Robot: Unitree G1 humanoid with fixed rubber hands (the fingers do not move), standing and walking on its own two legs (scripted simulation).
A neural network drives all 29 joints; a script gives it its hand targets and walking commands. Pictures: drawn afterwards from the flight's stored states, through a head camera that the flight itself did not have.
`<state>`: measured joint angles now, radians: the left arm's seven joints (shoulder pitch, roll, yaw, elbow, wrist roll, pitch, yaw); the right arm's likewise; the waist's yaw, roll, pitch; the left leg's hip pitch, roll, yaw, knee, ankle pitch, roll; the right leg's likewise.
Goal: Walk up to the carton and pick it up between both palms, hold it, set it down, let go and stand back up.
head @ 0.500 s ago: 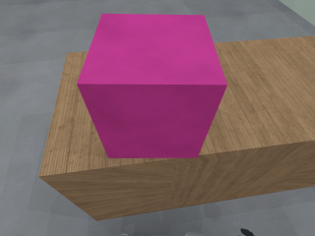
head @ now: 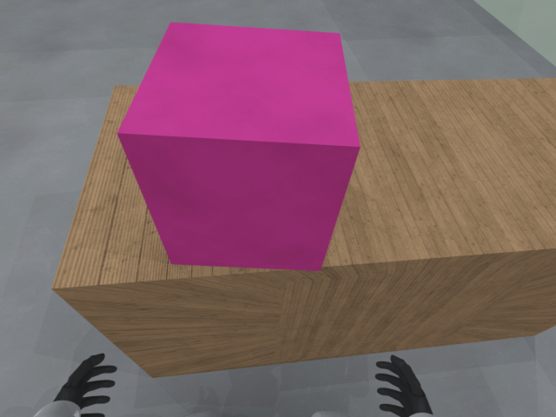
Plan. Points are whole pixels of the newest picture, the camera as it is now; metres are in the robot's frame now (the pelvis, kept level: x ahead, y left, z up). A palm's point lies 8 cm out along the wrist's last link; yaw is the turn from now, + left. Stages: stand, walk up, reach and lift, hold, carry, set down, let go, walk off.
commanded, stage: reach and lift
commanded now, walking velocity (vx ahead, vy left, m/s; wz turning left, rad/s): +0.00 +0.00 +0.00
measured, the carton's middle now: (250, 155) +0.50 +0.04 +0.07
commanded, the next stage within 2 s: none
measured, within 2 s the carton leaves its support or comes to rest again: neither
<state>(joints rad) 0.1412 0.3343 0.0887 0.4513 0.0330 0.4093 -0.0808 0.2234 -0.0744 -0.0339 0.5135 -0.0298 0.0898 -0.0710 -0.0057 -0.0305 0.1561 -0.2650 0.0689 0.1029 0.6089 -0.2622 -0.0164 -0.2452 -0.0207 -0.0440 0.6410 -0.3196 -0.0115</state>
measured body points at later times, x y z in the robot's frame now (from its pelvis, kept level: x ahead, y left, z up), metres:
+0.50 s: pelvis +0.05 +0.01 +0.02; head +0.06 +0.03 +0.47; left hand +0.22 +0.28 -0.05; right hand +0.21 -0.20 -0.05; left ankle +0.04 +0.13 -0.73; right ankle +0.02 -0.11 -0.73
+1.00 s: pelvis +0.05 +0.01 +0.02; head +0.04 +0.02 +0.47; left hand +0.26 +0.28 +0.00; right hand +0.26 -0.19 -0.01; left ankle +0.04 +0.13 -0.73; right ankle +0.02 -0.11 -0.73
